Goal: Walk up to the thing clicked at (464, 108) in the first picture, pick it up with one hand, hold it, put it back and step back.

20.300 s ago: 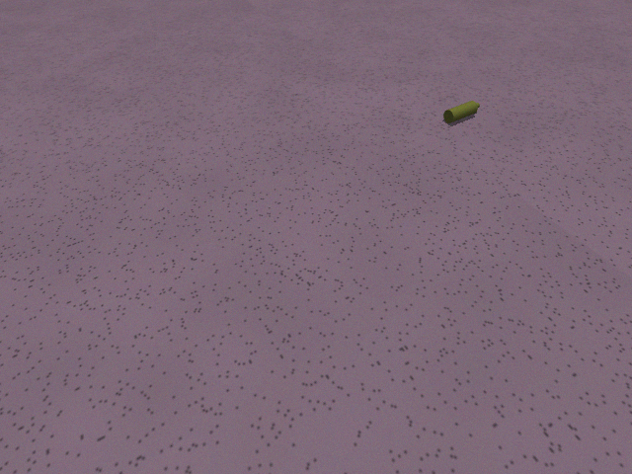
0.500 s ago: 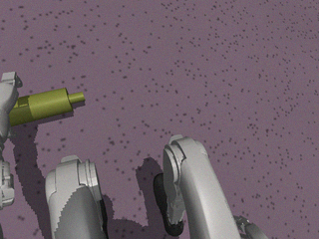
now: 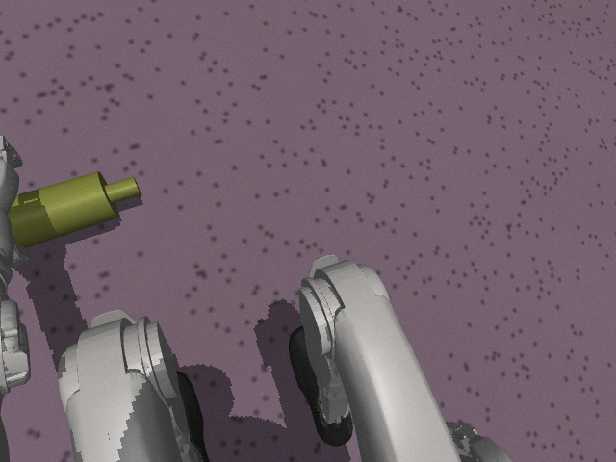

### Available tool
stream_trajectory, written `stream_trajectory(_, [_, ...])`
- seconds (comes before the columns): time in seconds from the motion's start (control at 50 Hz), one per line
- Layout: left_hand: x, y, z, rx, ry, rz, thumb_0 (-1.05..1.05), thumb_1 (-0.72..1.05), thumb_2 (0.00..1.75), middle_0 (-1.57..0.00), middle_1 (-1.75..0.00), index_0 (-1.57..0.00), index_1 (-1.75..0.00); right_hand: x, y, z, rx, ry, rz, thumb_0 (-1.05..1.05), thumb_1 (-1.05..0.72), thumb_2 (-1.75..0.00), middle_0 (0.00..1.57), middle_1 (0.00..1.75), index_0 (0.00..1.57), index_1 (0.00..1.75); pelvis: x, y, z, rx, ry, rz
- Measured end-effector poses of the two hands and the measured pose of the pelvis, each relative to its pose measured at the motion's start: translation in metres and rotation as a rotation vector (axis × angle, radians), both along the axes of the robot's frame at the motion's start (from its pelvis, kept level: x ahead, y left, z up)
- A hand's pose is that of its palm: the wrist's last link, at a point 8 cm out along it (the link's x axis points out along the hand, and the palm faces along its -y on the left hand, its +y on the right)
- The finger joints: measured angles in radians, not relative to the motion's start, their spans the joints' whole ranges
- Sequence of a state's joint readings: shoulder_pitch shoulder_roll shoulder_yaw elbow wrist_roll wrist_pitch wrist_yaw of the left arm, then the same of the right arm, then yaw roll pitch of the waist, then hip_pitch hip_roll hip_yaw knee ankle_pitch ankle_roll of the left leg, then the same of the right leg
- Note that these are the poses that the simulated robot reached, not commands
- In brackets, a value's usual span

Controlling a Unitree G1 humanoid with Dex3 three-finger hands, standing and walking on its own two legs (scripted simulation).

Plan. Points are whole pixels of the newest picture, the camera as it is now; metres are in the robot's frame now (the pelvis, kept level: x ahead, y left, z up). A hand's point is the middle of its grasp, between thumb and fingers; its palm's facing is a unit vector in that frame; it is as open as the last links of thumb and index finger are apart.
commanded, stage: approach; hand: left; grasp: from above
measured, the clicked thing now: (58, 210) +0.50 +0.27 -0.28
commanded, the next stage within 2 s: close in in 0.02 s
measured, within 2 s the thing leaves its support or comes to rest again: neither
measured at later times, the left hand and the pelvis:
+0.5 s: hand (21, 218) +0.47 +0.29 -0.20, palm faces -0.45 -0.09 -0.89, open 14.3 cm; pelvis +0.00 +0.00 -0.01, yaw -1 degrees
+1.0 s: hand (39, 217) +0.48 +0.29 -0.25, palm faces -0.44 -0.12 -0.89, open 13.8 cm; pelvis +0.01 +0.01 -0.02, yaw -4 degrees
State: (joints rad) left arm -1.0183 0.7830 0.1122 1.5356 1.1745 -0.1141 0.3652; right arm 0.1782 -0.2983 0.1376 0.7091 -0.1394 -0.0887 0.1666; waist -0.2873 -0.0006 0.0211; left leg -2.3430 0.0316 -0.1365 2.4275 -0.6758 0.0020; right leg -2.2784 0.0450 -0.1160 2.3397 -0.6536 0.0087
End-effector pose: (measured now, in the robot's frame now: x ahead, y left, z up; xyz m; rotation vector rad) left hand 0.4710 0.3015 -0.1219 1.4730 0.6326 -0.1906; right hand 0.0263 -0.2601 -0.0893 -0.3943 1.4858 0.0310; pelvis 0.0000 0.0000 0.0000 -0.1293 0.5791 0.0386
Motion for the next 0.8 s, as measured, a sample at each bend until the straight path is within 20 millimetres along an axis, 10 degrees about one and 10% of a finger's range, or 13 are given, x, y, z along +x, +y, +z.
stream_trajectory(0.36, [0.0,-0.011,-0.006,-0.032,-0.059,-0.113,0.0,-0.57,1.04,-0.09,-1.01,-0.07,-1.02,0.035,-0.004,0.015,-0.068,-0.069,0.062,0.0,-0.9,-0.89,0.2,0.3,0.2,0.3,0.004,0.005,0.001,-0.025,0.005,0.009])
stream_trajectory(0.8, [0.009,-0.01,-0.062,-0.044,-0.041,-0.072,0.0,-0.54,1.04,-0.09,-1.01,-0.06,-1.03,-0.014,0.008,0.013,-0.034,0.067,0.081,0.0,-0.9,-0.9,0.2,0.3,0.2,0.3,0.006,0.004,-0.017,-0.043,-0.026,-0.02])
